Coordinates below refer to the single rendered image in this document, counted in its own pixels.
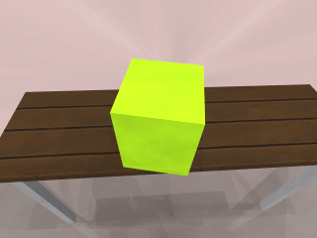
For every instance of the table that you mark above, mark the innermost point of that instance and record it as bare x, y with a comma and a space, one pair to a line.
70, 135

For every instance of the carton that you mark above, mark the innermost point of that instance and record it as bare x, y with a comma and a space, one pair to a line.
158, 115

